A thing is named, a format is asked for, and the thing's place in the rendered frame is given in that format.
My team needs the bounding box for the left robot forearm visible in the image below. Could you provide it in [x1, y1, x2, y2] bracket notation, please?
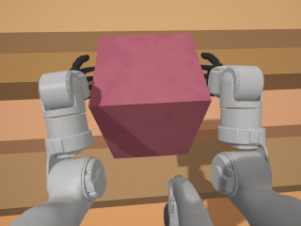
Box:
[39, 70, 94, 195]

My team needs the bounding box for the robot right upper arm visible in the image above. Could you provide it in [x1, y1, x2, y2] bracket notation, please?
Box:
[211, 151, 301, 226]

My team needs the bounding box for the right robot shin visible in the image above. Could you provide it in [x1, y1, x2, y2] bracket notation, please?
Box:
[168, 174, 182, 226]

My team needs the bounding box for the robot left upper arm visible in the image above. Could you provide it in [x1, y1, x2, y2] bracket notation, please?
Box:
[9, 156, 107, 226]

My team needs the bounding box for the carton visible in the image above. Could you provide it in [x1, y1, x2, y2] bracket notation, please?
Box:
[88, 32, 212, 159]

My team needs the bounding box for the right robot thigh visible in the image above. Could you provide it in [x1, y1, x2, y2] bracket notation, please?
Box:
[167, 177, 214, 226]

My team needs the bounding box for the robot right hand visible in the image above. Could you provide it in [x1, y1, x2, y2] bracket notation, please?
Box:
[200, 52, 223, 97]

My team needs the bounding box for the robot left hand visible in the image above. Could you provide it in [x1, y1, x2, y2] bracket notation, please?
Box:
[70, 55, 95, 100]

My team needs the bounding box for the right robot forearm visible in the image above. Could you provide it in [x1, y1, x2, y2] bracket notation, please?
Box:
[208, 65, 273, 184]

